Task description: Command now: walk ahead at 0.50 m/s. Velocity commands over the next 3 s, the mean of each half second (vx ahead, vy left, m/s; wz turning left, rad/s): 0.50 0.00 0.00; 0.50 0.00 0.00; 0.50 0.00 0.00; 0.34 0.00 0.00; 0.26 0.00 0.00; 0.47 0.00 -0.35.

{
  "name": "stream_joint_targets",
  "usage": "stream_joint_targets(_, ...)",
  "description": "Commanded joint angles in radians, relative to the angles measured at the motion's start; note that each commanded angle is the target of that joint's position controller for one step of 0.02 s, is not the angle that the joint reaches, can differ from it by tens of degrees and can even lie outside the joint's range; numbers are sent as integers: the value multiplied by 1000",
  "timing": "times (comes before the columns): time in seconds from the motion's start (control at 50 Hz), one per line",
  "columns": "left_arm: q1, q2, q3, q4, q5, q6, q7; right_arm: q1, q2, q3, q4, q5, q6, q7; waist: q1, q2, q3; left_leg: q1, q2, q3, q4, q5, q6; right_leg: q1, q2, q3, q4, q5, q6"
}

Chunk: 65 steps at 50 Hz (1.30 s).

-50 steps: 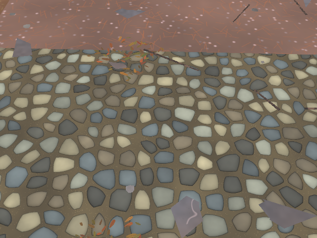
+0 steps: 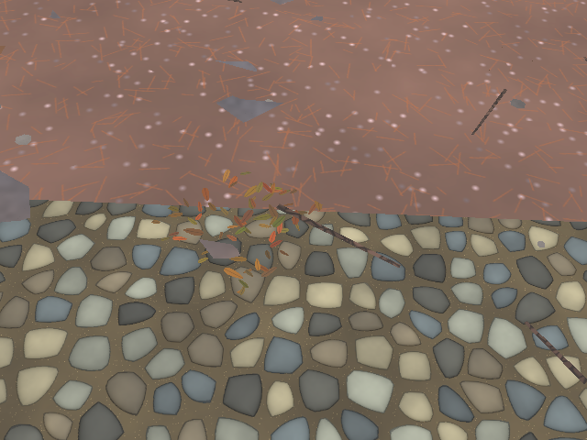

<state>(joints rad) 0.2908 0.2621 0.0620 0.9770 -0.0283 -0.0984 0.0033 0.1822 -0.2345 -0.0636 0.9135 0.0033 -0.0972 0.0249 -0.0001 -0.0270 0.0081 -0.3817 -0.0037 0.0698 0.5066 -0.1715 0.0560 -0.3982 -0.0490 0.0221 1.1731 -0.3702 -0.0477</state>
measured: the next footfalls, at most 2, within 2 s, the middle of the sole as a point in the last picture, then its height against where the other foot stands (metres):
right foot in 0.46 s outside the picture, level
left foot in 1.02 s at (251, 329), level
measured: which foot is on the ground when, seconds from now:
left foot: down 0.00-0.48, up 0.50-1.00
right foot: up 0.00-0.44, down 0.46-1.00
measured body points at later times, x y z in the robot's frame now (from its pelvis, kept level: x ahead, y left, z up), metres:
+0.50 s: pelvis +0.29 -0.04 -0.02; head +0.33 -0.05 +0.43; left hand +0.49 +0.20 -0.12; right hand +0.24 -0.30 -0.16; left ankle +0.08 +0.09 -0.69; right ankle +0.41 -0.13 -0.74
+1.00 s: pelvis +0.56 -0.01 -0.01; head +0.59 +0.00 +0.44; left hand +0.52 +0.26 -0.15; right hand +0.77 -0.24 -0.11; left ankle +0.71 +0.10 -0.73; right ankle +0.41 -0.14 -0.73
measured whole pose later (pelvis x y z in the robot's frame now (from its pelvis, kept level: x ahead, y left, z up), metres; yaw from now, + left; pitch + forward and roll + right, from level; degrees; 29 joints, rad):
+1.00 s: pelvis +0.56 -0.01 -0.01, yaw +0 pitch +2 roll -2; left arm 0.39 0.25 0.07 1.03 -0.02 -0.07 0.01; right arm 0.00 -0.22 -0.06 0.87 0.02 -0.09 0.03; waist 0.07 0.02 0.01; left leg -0.51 0.05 0.03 0.50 -0.04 0.07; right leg 0.07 0.01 -0.05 0.30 -0.40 0.01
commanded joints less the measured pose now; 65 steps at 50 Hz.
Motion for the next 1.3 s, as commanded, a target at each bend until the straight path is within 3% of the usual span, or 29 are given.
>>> stream_joint_targets(0.02,-29,69,23,-77,5,-9,6,51,-64,-6,-21,-14,-13,4,-1,130,-70,275,247,-324,-313,41,145,-273,-108,52,30,135,-24)
stream_joint_targets(0.06,-16,42,23,-71,7,12,7,86,-76,-9,0,-12,-18,-1,14,117,-43,241,229,-262,-345,131,156,-265,-113,39,-20,169,-14)
stream_joint_targets(0.16,-175,29,23,-122,21,20,3,164,-119,-16,27,-8,-10,-28,-8,78,14,280,222,-177,-373,288,152,-375,-105,21,-277,360,33)
stream_joint_targets(0.24,-311,8,12,-155,13,15,-13,218,-124,-15,45,1,-5,-36,-51,86,51,306,198,-119,-397,251,129,-326,-65,-23,-492,485,30)
stream_joint_targets(0.34,-432,8,1,-199,5,3,-39,286,-130,-24,88,8,19,-44,-80,91,99,471,253,-112,-340,290,128,-359,-39,-32,-623,427,2)
stream_joint_targets(0.4,-379,45,13,-196,5,-5,-51,250,-153,-36,88,11,29,-50,-27,119,55,516,273,-102,-243,534,104,-223,3,-59,-661,326,-39)
stream_joint_targets(0.44,-141,117,51,-126,11,-5,-43,205,-153,-35,81,12,37,-48,98,130,-86,464,213,-53,21,792,67,118,72,-108,-678,323,-86)
stream_joint_targets(0.46,51,180,72,-80,23,-2,-34,199,-130,-23,60,0,38,-46,163,61,-224,241,162,-26,307,565,34,456,-63,45,-634,349,-142)
stream_joint_targets(0.48,154,256,87,-55,32,1,-31,316,1,14,49,-5,18,-33,106,-188,-368,-169,-33,-37,705,-65,-39,813,-316,535,-729,169,-306)
stream_joint_targets(0.5,148,181,61,-56,26,3,-31,288,-44,8,64,14,-12,-24,123,-192,-416,-290,-46,-194,855,-388,-24,834,-340,724,-852,110,-311)
stream_joint_targets(0.52,55,135,47,-69,17,2,-27,192,-112,-12,33,40,-28,-19,109,-150,-264,-377,18,-188,899,-339,-9,711,-306,566,-862,115,-255)
stream_joint_targets(0.54,-37,100,35,-91,18,0,-26,121,-125,-14,15,43,-34,-25,80,-62,-165,-358,76,-156,856,-241,-2,538,-269,422,-886,191,-219)
stream_joint_targets(0.58,-122,45,17,-95,38,-9,-34,103,-108,-29,14,21,-14,-40,7,-20,-70,-242,143,-146,736,-137,2,283,-197,260,-951,301,-182)
stream_joint_targets(0.62,-107,46,16,-76,38,-14,-36,143,-60,-26,23,18,13,-45,-21,-46,-52,-183,160,-139,669,-110,-2,195,-175,199,-1005,309,-189)
stream_joint_targets(0.66,-76,82,22,-60,36,-17,-23,92,-61,-28,3,12,24,-49,-24,-40,-15,-227,170,-131,583,-45,-20,170,-172,158,-1044,330,-200)
stream_joint_targets(0.72,-24,106,26,-43,32,-11,-3,-23,-69,-31,-33,1,24,-46,2,-25,14,-314,170,-125,403,118,-45,217,-165,119,-1063,365,-186)
stream_joint_targets(0.8,36,115,26,-23,21,-5,5,-155,-49,-20,-65,7,18,-31,42,-30,39,-285,128,-90,182,269,-50,256,-138,51,-1067,360,-152)
stream_joint_targets(0.9,113,126,34,21,12,12,8,-278,-54,-8,-108,18,10,-4,78,-32,81,-303,101,-79,49,212,-32,400,-193,49,-1007,365,-148)
stream_joint_targets(0.96,94,147,44,26,8,26,13,-237,-89,-16,-111,21,-2,9,34,-58,54,-202,71,-60,5,104,8,454,-224,55,-923,514,-122)
stream_joint_targets(1.0,52,130,37,14,7,34,14,3,-157,-54,-36,13,-5,4,-87,-47,-88,141,9,-9,-22,103,54,398,-150,-9,-653,787,-79)
stream_joint_targets(1.02,56,95,21,-9,22,35,13,196,-235,-77,6,0,-5,-5,-146,60,-239,455,175,-201,1,116,119,197,-87,-61,-339,568,-40)
stream_joint_targets(1.04,171,-39,-18,-17,26,12,1,265,-307,-90,31,1,-1,-1,-84,333,-358,782,395,-679,-121,-57,282,-206,105,-50,9,-79,26)
stream_joint_targets(1.06,117,53,2,-7,4,-13,-4,258,-209,-61,25,7,-1,-1,-113,263,-363,778,387,-779,-202,-174,266,-325,74,91,145,-201,10)
stream_joint_targets(1.08,22,109,16,-37,-18,-28,-8,165,-163,-46,6,8,-5,-4,-104,212,-226,662,354,-634,-210,-146,218,-397,21,82,171,-126,-10)
stream_joint_targets(1.12,-61,104,24,-51,-2,-26,5,29,-108,-27,-22,-8,-9,-2,-48,86,-90,383,287,-430,-261,30,180,-321,-66,46,68,30,-13)
stream_joint_targets(1.14,-42,91,28,-47,4,-12,8,9,-83,-18,-20,-17,-12,0,-12,102,-75,305,260,-374,-289,75,169,-255,-92,55,23,70,-15)
stream_joint_targets(1.18,-17,51,27,-41,6,11,10,30,-86,-17,-3,-12,-15,0,11,106,-54,241,243,-316,-337,108,175,-212,-104,47,-46,94,-8)
stream_joint_targets(1.24,-103,50,29,-71,18,25,13,79,-134,-27,17,-9,-16,-17,5,77,-3,232,243,-260,-382,166,185,-291,-110,37,-187,209,22)
stream_joint_targets(1.3,-194,39,27,-97,22,23,5,119,-136,-24,31,-4,-9,-30,-15,82,18,250,213,-190,-394,200,158,-313,-96,22,-352,373,37)
Over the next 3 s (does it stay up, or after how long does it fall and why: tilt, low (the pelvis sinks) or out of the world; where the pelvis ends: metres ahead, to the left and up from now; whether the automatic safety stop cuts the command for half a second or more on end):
stays up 1.43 -0.07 -0.02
